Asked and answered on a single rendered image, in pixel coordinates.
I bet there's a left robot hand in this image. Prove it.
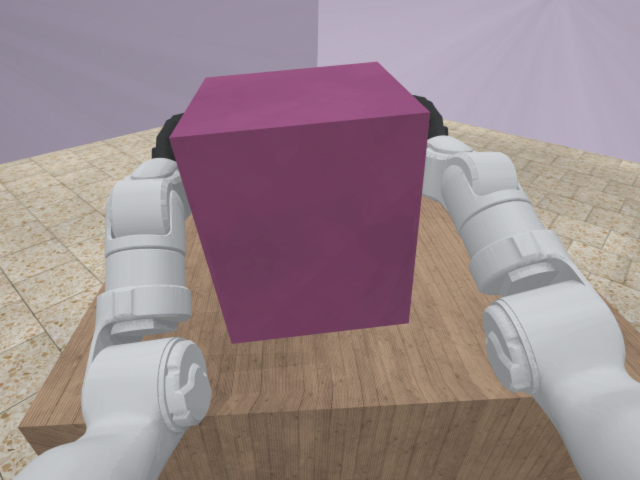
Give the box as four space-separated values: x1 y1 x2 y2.
152 113 184 162

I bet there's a right robot hand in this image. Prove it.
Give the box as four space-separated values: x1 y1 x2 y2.
413 95 448 139

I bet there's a robot left forearm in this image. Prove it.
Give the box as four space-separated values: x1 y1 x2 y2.
81 158 192 424

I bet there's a robot right upper arm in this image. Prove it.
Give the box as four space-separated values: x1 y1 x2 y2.
483 280 640 480

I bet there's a robot left upper arm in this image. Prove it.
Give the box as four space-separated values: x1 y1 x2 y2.
12 337 212 480

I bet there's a carton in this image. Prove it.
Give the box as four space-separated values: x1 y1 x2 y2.
169 62 430 344

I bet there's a pedestal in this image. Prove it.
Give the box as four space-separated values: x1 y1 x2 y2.
18 195 640 480

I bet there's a robot right forearm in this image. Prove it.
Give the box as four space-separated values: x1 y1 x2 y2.
422 136 626 364

